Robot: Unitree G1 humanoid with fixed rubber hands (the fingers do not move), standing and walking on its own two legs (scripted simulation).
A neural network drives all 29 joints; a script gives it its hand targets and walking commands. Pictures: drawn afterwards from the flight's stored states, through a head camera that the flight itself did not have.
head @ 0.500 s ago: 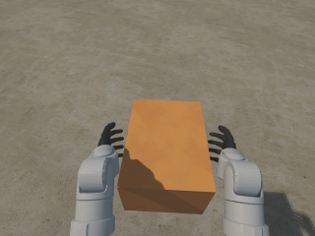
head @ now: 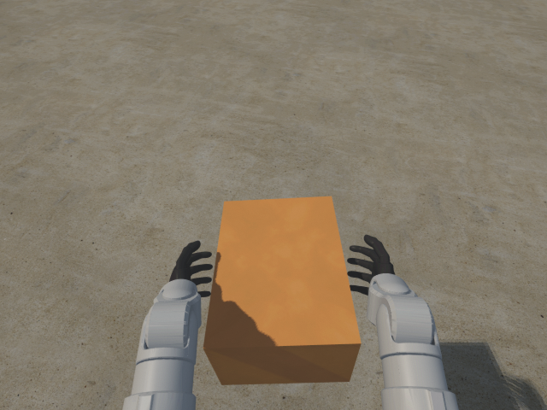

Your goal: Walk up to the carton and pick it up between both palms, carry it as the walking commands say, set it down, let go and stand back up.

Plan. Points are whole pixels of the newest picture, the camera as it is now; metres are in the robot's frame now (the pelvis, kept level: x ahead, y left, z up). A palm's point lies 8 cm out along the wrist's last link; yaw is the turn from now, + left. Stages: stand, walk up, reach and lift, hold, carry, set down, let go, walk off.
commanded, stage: hold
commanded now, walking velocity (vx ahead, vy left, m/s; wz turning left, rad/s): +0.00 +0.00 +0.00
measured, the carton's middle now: (280, 283) +0.34 +0.00 -0.06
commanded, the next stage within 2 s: set down in 0.84 s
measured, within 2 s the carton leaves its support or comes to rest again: neither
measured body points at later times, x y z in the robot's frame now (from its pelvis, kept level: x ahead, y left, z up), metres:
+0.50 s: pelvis +0.00 +0.01 +0.00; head -0.03 +0.01 +0.45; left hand +0.30 +0.18 +0.04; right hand +0.33 -0.12 +0.05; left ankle +0.02 +0.12 -0.73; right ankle +0.08 -0.11 -0.73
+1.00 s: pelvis +0.00 +0.01 +0.01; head -0.03 +0.01 +0.46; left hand +0.29 +0.18 +0.04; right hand +0.32 -0.12 +0.04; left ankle +0.02 +0.12 -0.73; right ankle +0.08 -0.11 -0.73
